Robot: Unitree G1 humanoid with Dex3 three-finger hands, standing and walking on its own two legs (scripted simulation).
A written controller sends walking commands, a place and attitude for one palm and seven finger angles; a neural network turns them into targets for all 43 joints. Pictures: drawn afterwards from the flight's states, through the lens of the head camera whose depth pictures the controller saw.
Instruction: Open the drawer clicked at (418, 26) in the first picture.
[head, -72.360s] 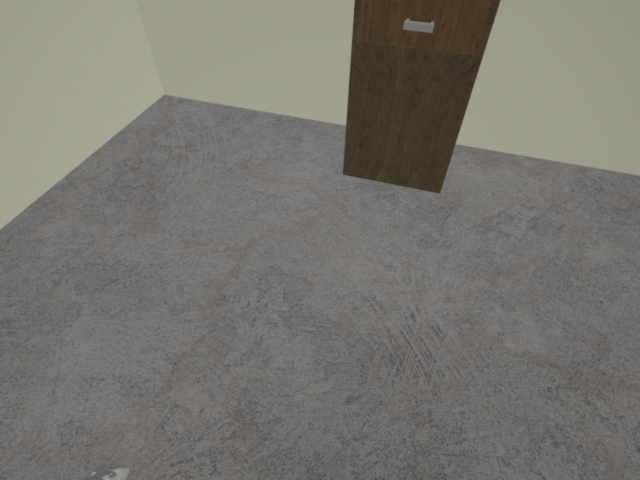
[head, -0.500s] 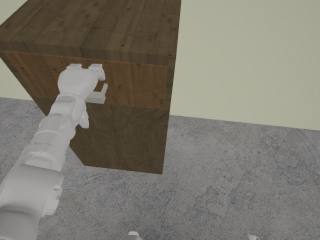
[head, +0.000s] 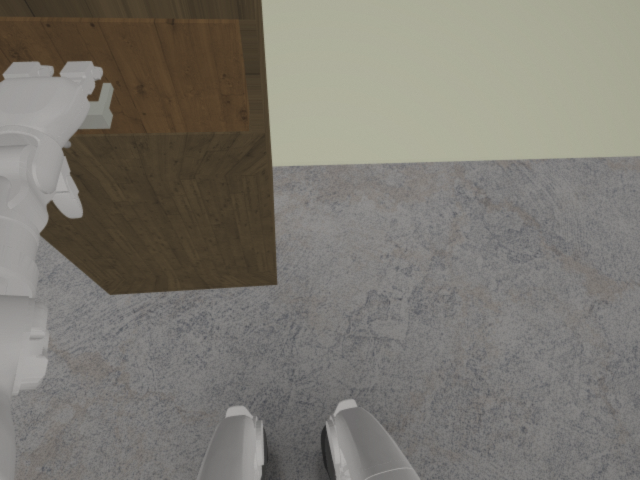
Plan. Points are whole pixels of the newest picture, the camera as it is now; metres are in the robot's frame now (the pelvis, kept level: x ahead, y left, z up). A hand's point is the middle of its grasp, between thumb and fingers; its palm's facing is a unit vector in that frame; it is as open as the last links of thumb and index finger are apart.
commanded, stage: lift the hand off the handle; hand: left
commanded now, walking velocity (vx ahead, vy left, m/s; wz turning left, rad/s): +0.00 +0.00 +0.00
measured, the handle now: (68, 103) +0.61 +0.26 +0.07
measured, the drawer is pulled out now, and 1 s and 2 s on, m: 0.00 0.00 0.00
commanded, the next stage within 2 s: open the thumb to release the handle in 1.08 s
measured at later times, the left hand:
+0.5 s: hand (64, 145) +0.53 +0.25 +0.07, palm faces -0.06 -0.02 -1.00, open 16.0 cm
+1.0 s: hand (48, 117) +0.54 +0.25 +0.10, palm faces -0.12 -0.02 -0.99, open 14.8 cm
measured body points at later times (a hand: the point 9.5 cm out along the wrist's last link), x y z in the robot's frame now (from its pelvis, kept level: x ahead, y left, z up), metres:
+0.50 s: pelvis +0.02 +0.01 +0.01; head +0.14 +0.03 +0.44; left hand +0.53 +0.25 +0.13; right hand +0.07 -0.26 -0.11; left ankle +0.11 +0.11 -0.65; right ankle +0.08 -0.11 -0.66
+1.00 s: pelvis +0.08 +0.02 +0.04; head +0.17 +0.02 +0.48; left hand +0.54 +0.25 +0.16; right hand +0.14 -0.25 -0.08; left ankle +0.11 +0.11 -0.66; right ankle +0.08 -0.11 -0.66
